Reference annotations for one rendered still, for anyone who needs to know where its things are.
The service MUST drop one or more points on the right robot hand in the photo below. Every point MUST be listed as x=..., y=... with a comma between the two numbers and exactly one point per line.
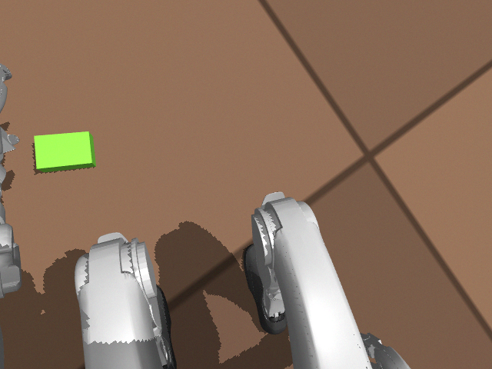
x=386, y=357

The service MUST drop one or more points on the right robot foot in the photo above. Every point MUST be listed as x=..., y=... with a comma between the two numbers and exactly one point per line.
x=272, y=325

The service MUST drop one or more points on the small box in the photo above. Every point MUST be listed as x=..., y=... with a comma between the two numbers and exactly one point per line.
x=64, y=151

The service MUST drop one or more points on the left robot foot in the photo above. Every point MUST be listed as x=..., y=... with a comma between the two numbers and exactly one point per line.
x=166, y=329

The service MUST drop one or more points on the left robot hand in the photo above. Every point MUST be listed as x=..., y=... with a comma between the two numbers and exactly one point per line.
x=7, y=140

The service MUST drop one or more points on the left robot arm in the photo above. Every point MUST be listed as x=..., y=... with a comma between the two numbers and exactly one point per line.
x=10, y=261

